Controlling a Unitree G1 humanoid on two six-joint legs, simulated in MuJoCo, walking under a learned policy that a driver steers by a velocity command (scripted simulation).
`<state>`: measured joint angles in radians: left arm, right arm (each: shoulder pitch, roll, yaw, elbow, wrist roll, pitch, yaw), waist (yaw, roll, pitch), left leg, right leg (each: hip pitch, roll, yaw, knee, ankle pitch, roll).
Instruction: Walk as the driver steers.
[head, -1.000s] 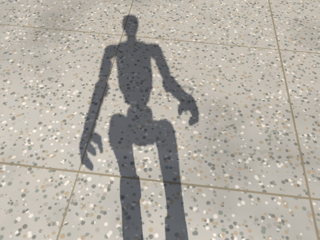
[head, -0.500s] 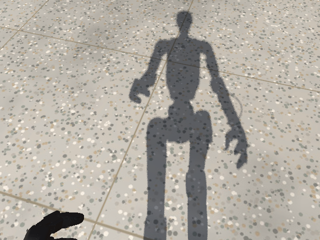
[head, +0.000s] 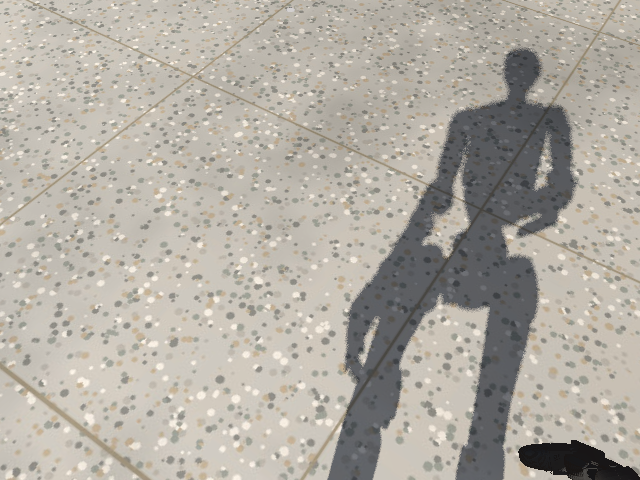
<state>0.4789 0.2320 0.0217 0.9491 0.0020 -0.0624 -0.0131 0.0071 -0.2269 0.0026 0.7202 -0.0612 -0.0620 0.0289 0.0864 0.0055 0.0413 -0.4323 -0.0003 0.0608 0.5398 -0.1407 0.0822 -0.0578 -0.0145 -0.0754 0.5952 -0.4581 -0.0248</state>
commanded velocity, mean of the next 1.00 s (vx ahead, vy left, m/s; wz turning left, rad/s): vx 0.50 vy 0.00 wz -0.50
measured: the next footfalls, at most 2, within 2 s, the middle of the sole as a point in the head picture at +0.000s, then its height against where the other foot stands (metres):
right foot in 0.50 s outside the picture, level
left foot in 1.04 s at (412, 360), level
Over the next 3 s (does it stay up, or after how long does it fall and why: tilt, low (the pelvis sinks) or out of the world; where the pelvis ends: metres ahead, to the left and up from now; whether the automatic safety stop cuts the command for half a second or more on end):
stays up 1.18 -0.57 0.01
